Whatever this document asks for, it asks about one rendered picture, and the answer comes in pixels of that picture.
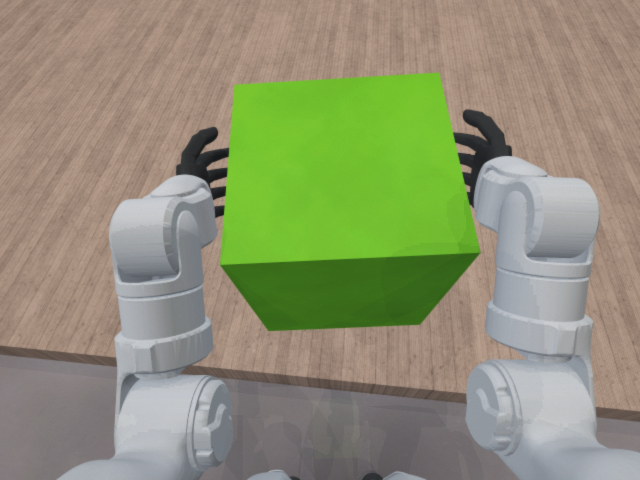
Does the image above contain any carton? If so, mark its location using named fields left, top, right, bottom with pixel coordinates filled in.
left=220, top=73, right=481, bottom=331

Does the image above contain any robot right upper arm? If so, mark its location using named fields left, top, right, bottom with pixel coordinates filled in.
left=466, top=359, right=640, bottom=480

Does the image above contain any robot left upper arm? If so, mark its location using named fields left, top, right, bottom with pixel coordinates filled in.
left=57, top=375, right=233, bottom=480

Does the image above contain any robot left hand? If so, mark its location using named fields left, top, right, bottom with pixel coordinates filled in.
left=176, top=127, right=229, bottom=218

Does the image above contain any robot right hand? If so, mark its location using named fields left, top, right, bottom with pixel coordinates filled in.
left=453, top=109, right=512, bottom=208

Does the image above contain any left robot forearm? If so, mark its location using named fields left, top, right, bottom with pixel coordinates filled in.
left=109, top=175, right=218, bottom=452

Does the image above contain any right robot forearm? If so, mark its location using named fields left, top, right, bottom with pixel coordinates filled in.
left=474, top=156, right=600, bottom=434

